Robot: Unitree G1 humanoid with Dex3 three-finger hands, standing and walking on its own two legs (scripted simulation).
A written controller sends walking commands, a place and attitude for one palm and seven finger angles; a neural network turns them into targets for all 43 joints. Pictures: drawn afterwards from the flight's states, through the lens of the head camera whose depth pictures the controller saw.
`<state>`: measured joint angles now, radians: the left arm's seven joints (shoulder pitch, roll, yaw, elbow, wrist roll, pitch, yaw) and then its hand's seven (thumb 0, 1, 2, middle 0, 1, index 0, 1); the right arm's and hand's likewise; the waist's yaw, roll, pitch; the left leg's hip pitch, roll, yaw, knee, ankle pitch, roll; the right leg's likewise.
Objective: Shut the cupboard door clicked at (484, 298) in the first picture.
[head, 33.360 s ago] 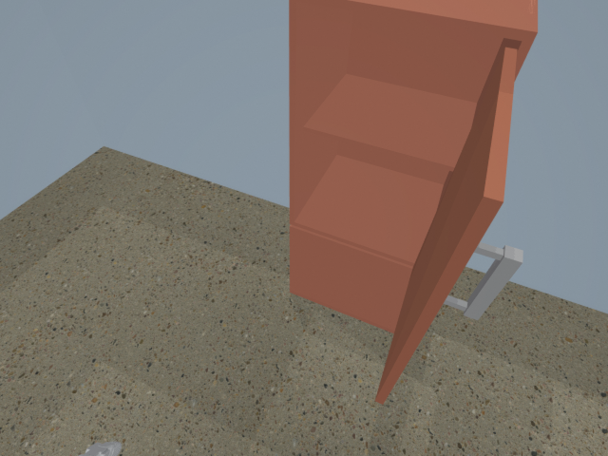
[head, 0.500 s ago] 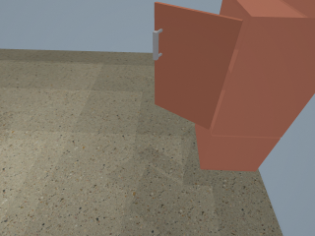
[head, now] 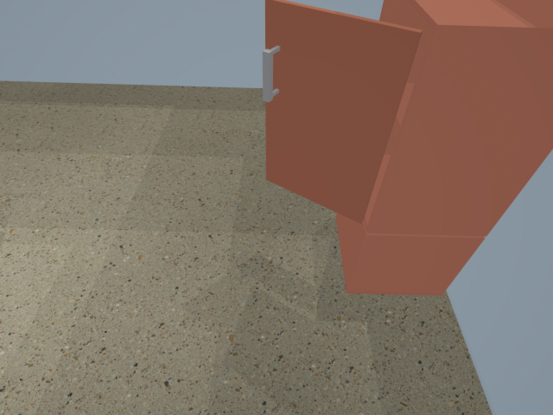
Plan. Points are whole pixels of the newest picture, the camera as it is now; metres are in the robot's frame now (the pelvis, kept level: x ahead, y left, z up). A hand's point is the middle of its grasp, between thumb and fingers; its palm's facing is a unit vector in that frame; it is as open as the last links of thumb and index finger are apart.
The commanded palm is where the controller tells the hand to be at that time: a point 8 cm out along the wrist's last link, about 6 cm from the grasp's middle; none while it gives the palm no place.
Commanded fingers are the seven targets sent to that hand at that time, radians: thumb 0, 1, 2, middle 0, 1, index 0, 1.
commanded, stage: look to check the result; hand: left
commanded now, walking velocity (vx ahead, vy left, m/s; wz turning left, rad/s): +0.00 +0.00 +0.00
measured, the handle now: (272, 74) +0.93 +0.06 +0.07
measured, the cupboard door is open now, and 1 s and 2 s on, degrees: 57 57 57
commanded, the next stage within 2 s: walk to a spot facing it in 0.46 s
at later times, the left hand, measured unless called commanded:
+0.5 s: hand out of the picture -0.02 +0.15 -0.18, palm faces +0.03 -0.99 -0.15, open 7.4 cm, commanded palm none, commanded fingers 0.00 0.90 0.90 -0.20 -0.30 -0.20 -0.30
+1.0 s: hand out of the picture +0.02 +0.20 -0.20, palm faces +0.22 -0.95 -0.20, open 7.4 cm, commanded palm none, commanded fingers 0.00 0.90 0.90 -0.20 -0.30 -0.20 -0.30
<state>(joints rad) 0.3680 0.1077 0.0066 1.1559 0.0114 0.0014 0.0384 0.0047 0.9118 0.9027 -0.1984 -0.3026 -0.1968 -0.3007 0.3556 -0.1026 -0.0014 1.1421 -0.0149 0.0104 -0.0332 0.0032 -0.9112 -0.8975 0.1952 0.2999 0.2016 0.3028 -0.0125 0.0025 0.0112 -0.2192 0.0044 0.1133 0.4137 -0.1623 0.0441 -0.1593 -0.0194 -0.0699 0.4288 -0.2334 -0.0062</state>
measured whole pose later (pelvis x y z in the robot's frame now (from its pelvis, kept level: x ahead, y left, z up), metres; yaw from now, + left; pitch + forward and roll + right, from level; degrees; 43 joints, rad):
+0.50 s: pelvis +0.01 +0.00 +0.00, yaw +0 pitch -2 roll +0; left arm 0.33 0.12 0.00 1.15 0.01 0.00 0.04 0.00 0.91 0.90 -0.20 -0.30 -0.20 -0.30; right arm 0.32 -0.12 0.00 1.14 -0.01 0.00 -0.03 0.00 -0.91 -0.90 0.19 0.30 0.20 0.30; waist -0.01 -0.01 0.02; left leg -0.20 0.01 0.12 0.40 -0.17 0.04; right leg -0.14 -0.02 -0.06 0.42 -0.24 -0.01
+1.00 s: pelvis +0.01 +0.01 -0.02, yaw +11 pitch -1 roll -1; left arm 0.21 0.19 0.07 1.00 0.02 0.06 0.04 0.01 0.91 0.90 -0.20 -0.30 -0.20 -0.30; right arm 0.27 -0.16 -0.04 1.02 -0.03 0.03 -0.02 0.00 -0.91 -0.90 0.20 0.30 0.20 0.30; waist -0.02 -0.04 0.09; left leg -0.37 -0.03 0.05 0.67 -0.29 0.07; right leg -0.35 -0.07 -0.11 0.95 -0.52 0.02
